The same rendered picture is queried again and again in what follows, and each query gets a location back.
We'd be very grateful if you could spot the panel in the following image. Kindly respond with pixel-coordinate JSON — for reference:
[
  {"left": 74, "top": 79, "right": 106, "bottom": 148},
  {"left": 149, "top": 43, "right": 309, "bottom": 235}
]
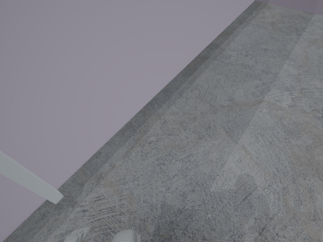
[{"left": 0, "top": 151, "right": 64, "bottom": 204}]

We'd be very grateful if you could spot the left robot thigh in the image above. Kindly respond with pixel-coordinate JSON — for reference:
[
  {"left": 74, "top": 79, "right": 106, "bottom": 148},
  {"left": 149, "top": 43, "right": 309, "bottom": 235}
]
[{"left": 111, "top": 229, "right": 141, "bottom": 242}]

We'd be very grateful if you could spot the robot left hand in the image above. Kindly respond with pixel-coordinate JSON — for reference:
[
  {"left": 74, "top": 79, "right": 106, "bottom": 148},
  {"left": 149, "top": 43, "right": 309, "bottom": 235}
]
[{"left": 63, "top": 227, "right": 90, "bottom": 242}]

